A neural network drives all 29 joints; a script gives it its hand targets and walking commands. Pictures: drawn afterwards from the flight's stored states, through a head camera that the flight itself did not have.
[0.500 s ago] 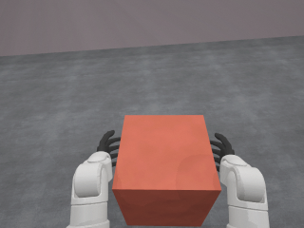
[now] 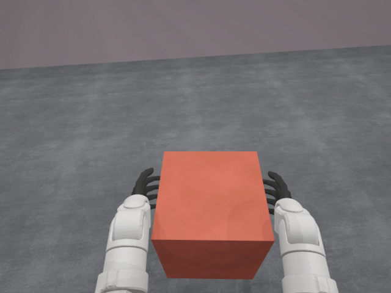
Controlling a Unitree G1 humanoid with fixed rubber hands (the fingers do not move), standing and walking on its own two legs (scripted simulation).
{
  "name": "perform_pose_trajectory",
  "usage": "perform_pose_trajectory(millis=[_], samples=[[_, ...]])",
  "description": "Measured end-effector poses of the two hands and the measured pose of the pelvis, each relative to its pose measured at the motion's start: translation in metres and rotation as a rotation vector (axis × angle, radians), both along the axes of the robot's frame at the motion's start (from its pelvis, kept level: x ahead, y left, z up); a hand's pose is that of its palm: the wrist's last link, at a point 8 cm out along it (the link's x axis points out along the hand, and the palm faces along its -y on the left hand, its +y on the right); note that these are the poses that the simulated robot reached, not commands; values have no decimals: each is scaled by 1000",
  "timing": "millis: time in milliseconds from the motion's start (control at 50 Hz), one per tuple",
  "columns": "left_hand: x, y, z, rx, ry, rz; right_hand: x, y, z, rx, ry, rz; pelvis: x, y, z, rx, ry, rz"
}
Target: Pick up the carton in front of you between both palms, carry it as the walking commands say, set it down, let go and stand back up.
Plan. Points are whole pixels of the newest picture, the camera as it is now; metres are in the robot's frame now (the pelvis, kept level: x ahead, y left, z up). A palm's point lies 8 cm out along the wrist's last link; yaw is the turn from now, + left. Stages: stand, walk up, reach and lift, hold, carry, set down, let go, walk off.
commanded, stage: carry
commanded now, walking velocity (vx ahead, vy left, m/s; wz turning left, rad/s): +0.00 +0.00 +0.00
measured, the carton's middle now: (209, 217) +0.30 +0.00 -0.04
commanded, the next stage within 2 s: hold in 0.32 s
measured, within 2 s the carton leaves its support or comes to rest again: neither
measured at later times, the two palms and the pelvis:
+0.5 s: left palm (142, 209) +0.27 +0.14 +0.04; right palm (290, 215) +0.26 -0.16 +0.04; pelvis -0.02 +0.00 +0.01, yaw -2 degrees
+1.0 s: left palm (144, 201) +0.29 +0.14 +0.04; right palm (291, 220) +0.25 -0.16 +0.04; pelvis -0.04 +0.03 +0.00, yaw -8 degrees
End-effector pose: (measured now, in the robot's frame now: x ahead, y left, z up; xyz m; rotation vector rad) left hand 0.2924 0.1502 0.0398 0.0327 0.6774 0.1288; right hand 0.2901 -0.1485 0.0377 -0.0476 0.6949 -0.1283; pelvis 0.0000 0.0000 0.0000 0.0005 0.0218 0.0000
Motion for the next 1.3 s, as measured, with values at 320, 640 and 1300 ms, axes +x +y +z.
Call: perform_pose_trajectory(millis=[320, 640, 1300], samples=[[-6, 0, 5, -3, -33, 3, -5, 0, 5, 2, -33, -1, -7, -1, -1, 0, 6, 1], [-23, -17, 5, -4, -30, -75, -43, -16, 8, -14, -29, -67, -29, 4, 9, -3, -144, -62], [27, -23, -110, -39, 18, -46, 8, -22, -105, -35, 25, -46, -53, 27, -31, 12, 145, -134]])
